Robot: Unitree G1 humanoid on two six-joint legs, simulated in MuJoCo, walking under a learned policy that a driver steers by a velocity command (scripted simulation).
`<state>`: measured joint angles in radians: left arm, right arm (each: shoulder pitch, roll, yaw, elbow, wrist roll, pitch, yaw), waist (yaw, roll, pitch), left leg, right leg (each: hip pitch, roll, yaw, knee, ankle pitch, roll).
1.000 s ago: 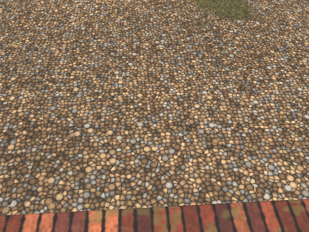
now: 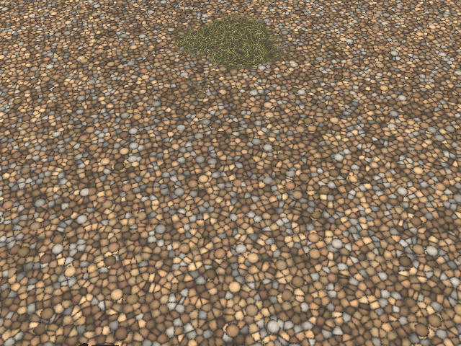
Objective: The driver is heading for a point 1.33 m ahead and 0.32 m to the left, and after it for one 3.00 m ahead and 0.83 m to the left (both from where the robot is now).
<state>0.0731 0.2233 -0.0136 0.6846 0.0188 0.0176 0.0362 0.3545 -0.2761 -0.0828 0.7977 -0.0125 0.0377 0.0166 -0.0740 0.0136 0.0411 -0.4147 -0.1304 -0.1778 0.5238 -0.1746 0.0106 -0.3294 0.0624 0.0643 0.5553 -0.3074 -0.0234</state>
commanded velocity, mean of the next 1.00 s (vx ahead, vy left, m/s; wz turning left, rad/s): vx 0.03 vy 0.00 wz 0.47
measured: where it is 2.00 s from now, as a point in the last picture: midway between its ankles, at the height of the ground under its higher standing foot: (224, 301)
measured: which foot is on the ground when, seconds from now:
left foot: up 0.00-0.40, down 0.42-0.88, up 0.90-1.00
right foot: down 0.00-0.42, up 0.44-0.86, down 0.88-1.00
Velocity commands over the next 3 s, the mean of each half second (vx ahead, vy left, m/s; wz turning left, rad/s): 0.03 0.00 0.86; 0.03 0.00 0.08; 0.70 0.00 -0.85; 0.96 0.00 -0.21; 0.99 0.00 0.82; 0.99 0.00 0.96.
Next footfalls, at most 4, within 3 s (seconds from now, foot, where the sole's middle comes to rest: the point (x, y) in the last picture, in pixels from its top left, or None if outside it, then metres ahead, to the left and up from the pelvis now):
0.42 left None -0.01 0.12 -0.77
0.88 right None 0.10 -0.02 -0.77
1.24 left None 0.09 0.21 -0.77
1.72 right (257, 332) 0.50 -0.07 -0.77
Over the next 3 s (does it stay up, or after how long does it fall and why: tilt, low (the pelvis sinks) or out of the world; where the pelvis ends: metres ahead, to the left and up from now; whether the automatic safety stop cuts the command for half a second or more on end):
stays up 1.45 0.10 -0.02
